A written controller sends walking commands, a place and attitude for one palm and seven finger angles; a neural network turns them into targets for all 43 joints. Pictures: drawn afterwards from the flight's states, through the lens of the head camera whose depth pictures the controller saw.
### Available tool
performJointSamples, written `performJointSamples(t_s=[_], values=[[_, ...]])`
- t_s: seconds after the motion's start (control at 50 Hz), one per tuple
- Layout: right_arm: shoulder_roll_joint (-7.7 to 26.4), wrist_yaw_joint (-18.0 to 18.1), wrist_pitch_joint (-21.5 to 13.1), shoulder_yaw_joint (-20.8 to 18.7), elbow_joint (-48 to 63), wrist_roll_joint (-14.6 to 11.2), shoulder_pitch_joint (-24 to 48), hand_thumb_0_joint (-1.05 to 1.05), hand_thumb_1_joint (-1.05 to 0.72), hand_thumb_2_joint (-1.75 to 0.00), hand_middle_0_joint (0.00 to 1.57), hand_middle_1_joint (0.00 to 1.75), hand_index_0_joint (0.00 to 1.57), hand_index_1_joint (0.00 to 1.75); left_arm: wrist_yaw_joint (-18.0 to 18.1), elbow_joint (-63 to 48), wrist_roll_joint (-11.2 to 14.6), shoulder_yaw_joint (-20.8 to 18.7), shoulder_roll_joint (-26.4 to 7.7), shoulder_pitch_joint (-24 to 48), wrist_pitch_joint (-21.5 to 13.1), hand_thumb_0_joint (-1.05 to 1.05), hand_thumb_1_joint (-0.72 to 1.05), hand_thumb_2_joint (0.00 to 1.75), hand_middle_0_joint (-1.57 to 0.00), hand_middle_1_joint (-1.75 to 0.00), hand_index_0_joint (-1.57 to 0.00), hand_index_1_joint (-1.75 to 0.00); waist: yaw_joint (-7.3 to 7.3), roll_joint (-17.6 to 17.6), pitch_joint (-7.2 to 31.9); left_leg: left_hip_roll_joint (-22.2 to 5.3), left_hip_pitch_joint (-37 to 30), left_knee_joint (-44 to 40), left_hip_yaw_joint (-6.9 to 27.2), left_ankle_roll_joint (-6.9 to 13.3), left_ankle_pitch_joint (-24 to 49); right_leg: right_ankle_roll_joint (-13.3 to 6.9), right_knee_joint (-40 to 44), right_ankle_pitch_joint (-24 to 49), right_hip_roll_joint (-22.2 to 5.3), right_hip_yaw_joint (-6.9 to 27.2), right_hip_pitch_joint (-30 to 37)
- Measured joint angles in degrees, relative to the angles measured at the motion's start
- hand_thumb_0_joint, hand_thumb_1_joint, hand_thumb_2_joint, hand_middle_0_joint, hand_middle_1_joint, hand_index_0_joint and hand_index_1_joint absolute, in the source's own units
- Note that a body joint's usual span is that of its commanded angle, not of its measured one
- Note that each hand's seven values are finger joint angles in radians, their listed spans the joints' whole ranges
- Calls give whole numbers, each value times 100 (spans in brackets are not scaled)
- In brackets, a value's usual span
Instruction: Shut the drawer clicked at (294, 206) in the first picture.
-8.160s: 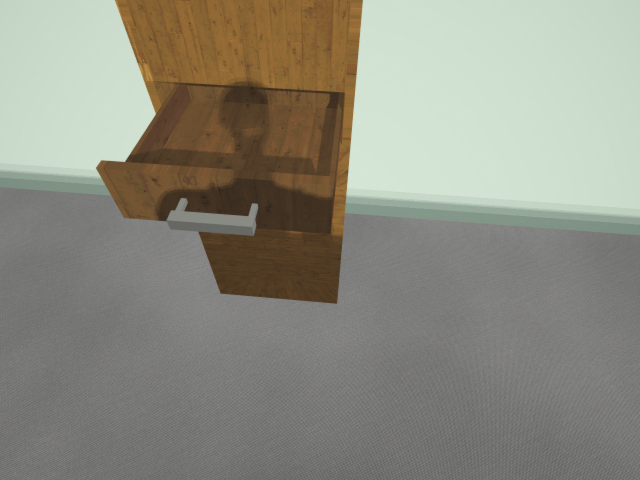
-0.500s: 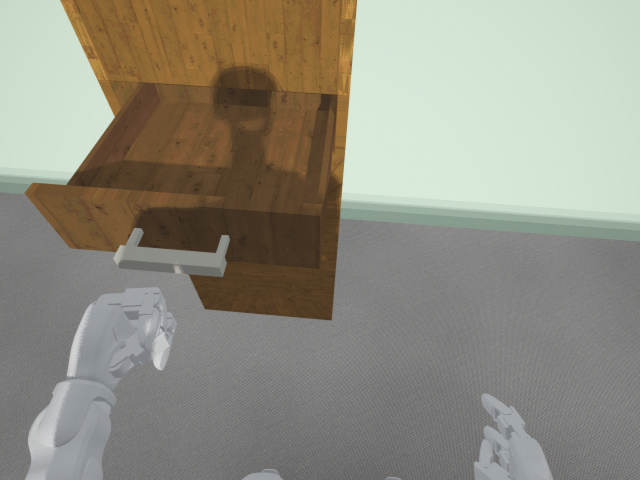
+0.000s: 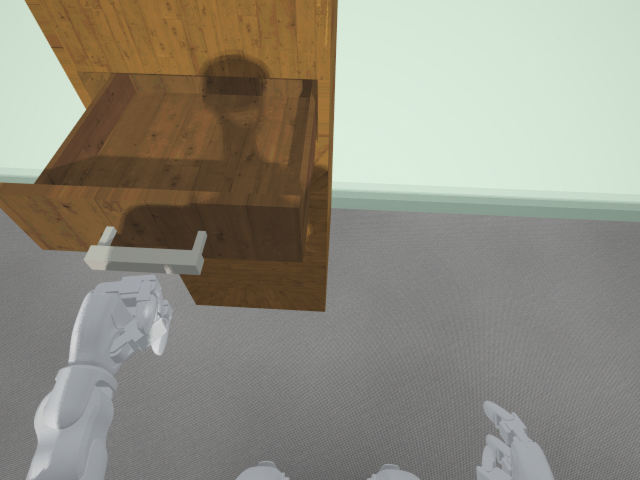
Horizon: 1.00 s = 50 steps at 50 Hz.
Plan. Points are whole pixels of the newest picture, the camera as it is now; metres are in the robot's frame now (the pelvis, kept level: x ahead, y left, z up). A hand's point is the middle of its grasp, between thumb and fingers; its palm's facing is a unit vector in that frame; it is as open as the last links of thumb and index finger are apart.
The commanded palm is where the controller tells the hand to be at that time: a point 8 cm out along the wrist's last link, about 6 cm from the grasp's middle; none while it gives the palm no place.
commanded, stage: bring the fist close to the handle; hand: left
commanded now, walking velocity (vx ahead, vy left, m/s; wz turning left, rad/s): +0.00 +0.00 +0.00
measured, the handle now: (150, 247) +0.39 +0.24 +0.06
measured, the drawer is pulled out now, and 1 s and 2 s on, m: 0.27 0.21 0.09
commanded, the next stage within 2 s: push the drawer shut in 0.08 s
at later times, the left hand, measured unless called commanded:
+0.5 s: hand (154, 300) +0.32 +0.21 +0.05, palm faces -0.03 -1.00 -0.04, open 3.2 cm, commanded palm +0.30 +0.27 +0.06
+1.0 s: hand (170, 261) +0.37 +0.21 +0.05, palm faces -0.03 -1.00 -0.03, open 3.3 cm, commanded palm +0.36 +0.25 +0.06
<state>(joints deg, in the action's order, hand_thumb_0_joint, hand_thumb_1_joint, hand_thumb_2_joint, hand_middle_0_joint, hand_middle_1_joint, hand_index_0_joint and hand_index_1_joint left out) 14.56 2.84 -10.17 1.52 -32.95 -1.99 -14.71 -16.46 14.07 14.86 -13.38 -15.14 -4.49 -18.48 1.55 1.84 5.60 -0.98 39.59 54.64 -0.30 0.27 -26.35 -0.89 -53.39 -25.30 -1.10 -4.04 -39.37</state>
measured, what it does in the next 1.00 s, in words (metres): stands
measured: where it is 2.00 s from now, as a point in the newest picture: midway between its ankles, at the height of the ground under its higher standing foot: outside the picture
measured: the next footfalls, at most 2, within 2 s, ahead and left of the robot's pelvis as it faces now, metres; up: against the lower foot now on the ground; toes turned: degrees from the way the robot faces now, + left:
none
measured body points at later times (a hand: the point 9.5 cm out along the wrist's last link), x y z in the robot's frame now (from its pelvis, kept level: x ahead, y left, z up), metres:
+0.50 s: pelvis +0.00 +0.00 +0.00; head +0.07 +0.00 +0.44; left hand +0.31 +0.27 +0.06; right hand +0.15 -0.26 -0.09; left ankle +0.01 +0.12 -0.68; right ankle +0.01 -0.11 -0.68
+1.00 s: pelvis -0.01 +0.01 +0.00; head +0.06 +0.02 +0.44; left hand +0.37 +0.26 +0.06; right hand +0.10 -0.24 -0.11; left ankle +0.01 +0.12 -0.69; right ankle +0.01 -0.11 -0.68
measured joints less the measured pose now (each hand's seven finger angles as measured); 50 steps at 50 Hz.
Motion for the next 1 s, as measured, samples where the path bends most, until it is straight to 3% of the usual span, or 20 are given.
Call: performJointSamples(t_s=[0.26,0.5,0.78,1.0], values=[[64,86,59,3,8,-32,83,1,-90,-90,20,30,20,30,-326,384,176,-297,-204,231,-66,2,90,90,-140,-160,-140,-160,-15,-9,-22,-48,-15,-5,82,-64,-10,-62,27,-20,51,-79,43],[70,119,126,15,-59,-21,37,1,-90,-90,20,30,20,30,-556,946,158,-387,-338,913,-13,2,88,91,-140,-160,-140,-160,23,-55,-57,-49,122,57,69,-37,-22,-38,4,-1,53,-63,-82],[33,111,240,54,-194,-15,-78,1,-90,-90,20,30,20,30,-254,1571,-50,-210,-309,1758,-34,1,86,94,-140,-160,-140,-160,39,-34,-104,15,316,131,62,43,41,33,-14,85,-11,-55,-236],[20,67,404,85,-230,-1,-171,1,-90,-90,20,30,20,30,-58,2400,-267,-218,-447,2602,-51,2,89,95,-140,-160,-140,-160,171,-82,-77,2,435,162,28,69,74,53,-12,153,2,-19,-356]])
